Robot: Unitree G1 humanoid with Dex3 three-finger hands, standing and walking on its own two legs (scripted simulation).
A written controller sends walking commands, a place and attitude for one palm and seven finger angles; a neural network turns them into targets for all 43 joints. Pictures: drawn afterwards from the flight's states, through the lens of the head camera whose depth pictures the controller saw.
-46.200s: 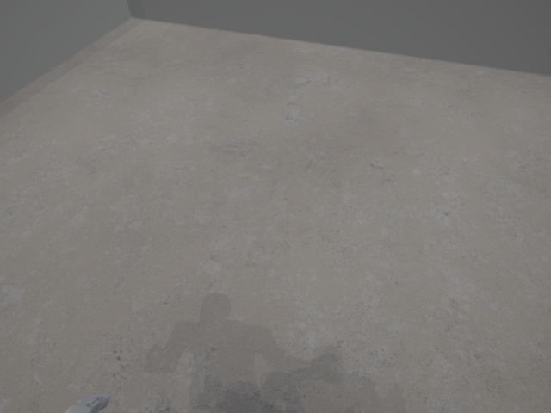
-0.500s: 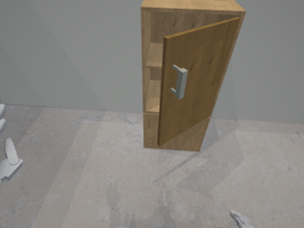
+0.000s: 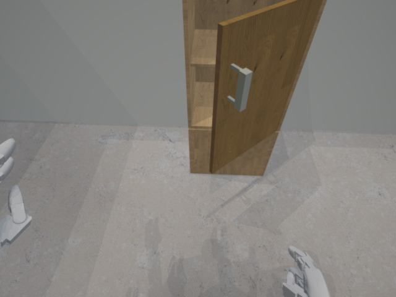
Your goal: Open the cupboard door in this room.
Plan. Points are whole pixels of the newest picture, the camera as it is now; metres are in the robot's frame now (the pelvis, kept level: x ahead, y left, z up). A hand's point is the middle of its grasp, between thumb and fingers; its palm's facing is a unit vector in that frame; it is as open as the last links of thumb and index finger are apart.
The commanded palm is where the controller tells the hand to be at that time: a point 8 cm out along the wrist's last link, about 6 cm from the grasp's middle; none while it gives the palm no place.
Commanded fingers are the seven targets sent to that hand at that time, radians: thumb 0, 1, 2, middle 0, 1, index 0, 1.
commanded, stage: let the arm hang, fingers relaxed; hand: left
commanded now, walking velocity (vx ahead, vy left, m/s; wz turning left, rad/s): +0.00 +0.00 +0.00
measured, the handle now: (237, 87) +0.64 -0.07 +0.08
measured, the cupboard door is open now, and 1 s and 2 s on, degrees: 41 41 41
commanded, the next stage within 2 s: look to check the result in 1.12 s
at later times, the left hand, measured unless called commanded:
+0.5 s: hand out of the picture -0.08 +0.20 -0.18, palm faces +0.12 -0.97 -0.19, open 7.1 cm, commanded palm none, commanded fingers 0.00 0.90 0.90 -0.20 -0.30 -0.20 -0.30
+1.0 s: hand out of the picture -0.02 +0.18 -0.18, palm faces +0.11 -0.98 -0.16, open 7.3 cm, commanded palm none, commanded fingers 0.00 0.90 0.90 -0.20 -0.30 -0.20 -0.30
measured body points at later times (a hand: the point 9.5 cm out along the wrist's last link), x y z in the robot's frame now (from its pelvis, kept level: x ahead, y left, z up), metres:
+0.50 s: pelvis -0.02 +0.02 +0.00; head +0.01 +0.03 +0.45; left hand -0.08 +0.25 -0.16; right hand -0.04 -0.21 -0.16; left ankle +0.03 +0.13 -0.74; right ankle -0.02 -0.09 -0.74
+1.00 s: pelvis -0.01 +0.03 +0.00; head +0.00 +0.02 +0.45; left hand -0.03 +0.23 -0.16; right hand -0.01 -0.18 -0.17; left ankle +0.03 +0.13 -0.74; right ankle -0.02 -0.09 -0.74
